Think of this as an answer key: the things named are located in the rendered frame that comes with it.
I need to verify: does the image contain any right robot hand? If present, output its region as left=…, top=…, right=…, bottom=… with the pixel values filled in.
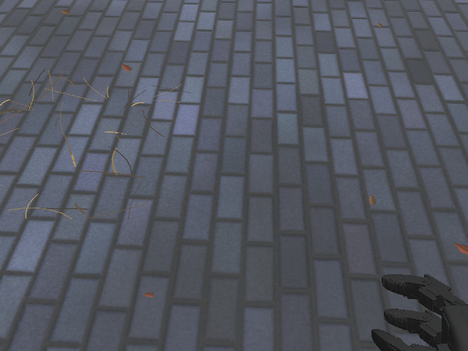
left=371, top=274, right=468, bottom=351

